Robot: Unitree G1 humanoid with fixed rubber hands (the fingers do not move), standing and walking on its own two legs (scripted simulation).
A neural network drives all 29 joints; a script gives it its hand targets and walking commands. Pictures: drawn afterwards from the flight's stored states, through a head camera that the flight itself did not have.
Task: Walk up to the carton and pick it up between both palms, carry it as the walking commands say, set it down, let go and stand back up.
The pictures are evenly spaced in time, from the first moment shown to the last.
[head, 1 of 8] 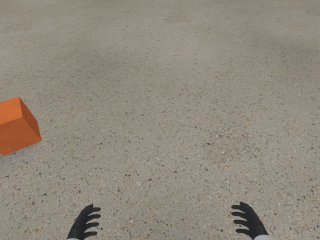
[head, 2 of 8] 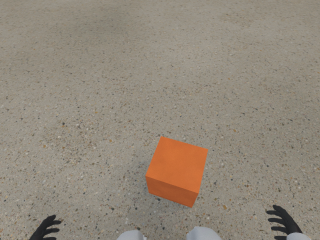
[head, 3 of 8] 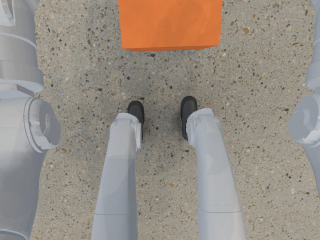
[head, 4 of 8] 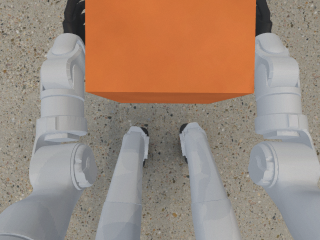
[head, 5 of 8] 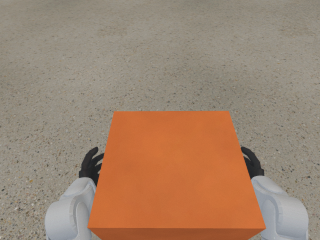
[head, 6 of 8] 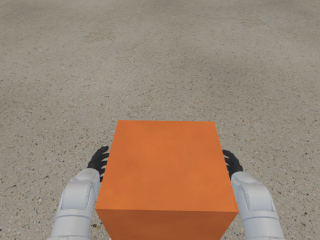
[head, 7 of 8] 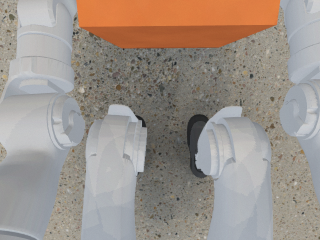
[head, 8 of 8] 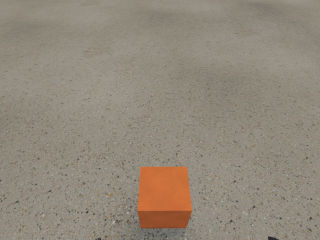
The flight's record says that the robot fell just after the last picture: no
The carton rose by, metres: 0.65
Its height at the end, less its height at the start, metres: +0.00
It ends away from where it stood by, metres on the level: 0.56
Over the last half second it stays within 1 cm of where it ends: yes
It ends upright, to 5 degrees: yes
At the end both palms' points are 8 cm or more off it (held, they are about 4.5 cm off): yes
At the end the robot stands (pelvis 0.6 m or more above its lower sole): yes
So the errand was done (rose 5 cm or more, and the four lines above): yes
